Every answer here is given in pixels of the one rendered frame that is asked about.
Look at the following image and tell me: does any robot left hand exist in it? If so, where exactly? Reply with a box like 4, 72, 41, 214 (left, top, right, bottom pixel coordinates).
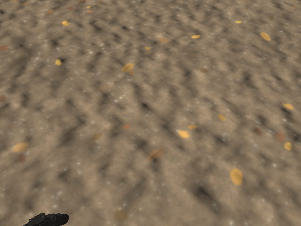
24, 213, 69, 226

